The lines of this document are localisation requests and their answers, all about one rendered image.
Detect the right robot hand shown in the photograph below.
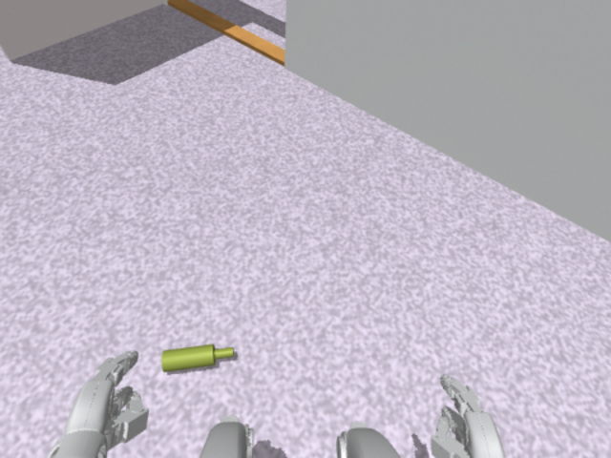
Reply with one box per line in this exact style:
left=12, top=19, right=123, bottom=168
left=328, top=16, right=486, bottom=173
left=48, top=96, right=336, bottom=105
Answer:
left=431, top=374, right=506, bottom=458

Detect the left robot arm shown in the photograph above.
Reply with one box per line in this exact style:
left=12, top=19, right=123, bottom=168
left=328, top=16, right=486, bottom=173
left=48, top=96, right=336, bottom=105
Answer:
left=48, top=430, right=108, bottom=458

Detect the bottle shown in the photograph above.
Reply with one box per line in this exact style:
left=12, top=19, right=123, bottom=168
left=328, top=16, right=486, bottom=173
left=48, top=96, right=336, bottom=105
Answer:
left=161, top=344, right=234, bottom=372

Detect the left robot hand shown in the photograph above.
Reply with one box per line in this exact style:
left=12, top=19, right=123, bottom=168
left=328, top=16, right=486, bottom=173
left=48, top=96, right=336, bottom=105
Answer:
left=64, top=350, right=149, bottom=451

